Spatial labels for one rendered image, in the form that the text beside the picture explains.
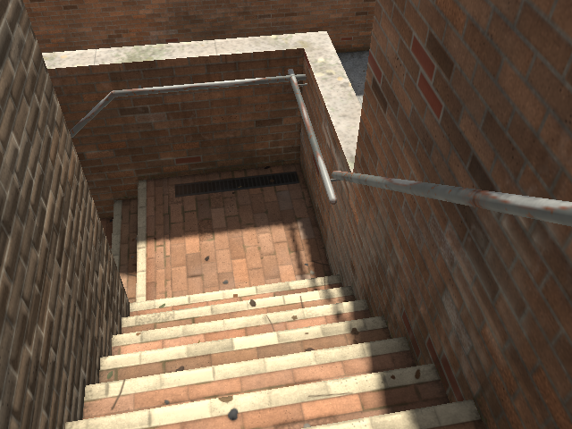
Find stairs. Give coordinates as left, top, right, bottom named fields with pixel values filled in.
left=100, top=198, right=138, bottom=303
left=65, top=274, right=485, bottom=429

